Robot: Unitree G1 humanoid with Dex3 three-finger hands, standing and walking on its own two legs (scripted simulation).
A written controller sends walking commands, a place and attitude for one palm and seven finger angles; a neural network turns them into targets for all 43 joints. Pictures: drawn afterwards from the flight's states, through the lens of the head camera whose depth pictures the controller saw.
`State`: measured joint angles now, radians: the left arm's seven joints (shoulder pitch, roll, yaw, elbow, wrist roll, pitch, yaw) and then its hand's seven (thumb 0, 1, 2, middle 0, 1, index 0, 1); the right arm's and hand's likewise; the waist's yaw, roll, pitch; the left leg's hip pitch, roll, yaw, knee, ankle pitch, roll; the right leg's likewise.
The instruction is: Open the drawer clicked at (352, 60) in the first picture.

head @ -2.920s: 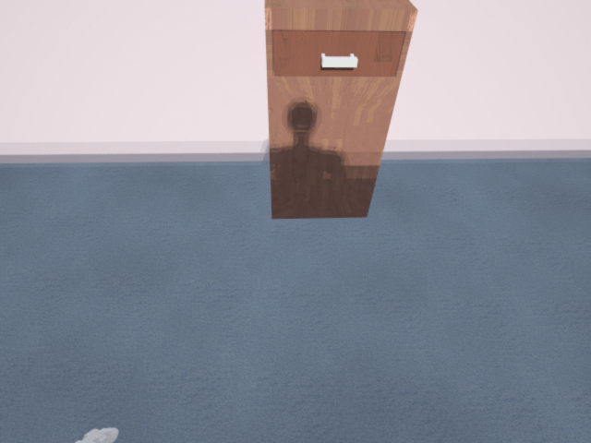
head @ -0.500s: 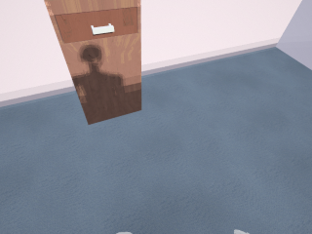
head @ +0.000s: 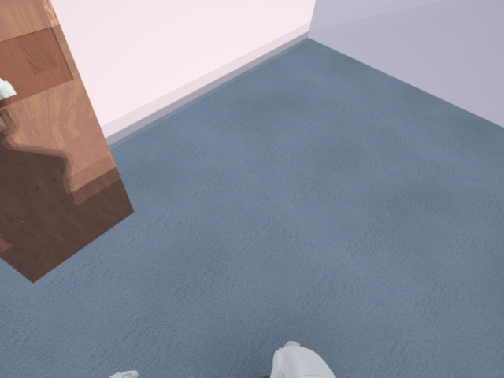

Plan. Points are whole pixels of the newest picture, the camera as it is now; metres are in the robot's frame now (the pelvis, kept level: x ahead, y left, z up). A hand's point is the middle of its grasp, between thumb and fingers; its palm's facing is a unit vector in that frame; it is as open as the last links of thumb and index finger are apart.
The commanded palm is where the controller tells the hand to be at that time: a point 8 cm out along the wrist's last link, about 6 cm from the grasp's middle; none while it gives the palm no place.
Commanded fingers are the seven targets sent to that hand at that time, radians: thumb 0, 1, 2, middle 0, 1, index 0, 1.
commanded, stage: walk to a spot facing it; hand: left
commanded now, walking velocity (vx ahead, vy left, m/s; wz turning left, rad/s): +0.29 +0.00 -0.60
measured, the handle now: out of the picture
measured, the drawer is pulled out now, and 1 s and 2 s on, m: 0.00 0.00 0.00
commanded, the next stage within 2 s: none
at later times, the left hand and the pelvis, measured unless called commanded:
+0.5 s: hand (149, 298) +0.28 +0.20 -0.15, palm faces -0.21 -0.94 -0.26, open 7.3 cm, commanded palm none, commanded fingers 0.00 0.90 0.90 -0.20 -0.30 -0.20 -0.30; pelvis +0.23 +0.01 +0.01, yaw -18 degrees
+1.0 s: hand (199, 186) +0.57 +0.14 -0.15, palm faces -0.55 -0.81 -0.21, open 7.4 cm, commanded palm none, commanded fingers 0.00 0.90 0.90 -0.20 -0.30 -0.20 -0.30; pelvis +0.37 +0.03 +0.01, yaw -38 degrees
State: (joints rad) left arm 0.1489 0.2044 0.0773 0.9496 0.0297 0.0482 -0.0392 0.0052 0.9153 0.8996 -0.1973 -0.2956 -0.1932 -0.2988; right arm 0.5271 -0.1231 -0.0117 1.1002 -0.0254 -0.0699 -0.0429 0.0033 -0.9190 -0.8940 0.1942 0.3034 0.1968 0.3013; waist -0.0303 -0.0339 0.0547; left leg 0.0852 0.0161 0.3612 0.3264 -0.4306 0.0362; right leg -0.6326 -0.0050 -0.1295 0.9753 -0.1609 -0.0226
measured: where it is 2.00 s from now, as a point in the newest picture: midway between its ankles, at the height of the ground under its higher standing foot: (230, 328)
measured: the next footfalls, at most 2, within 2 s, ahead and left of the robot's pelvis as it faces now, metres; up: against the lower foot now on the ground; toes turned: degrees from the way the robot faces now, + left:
right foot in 0.12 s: +0.16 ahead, -0.04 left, +0.00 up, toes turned -13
left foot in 0.62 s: +0.45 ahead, +0.10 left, +0.00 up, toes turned -16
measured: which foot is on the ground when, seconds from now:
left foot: down 0.00-0.12, up 0.14-0.60, down 0.62-1.00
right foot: up 0.00-0.10, down 0.12-0.62, up 0.64-1.00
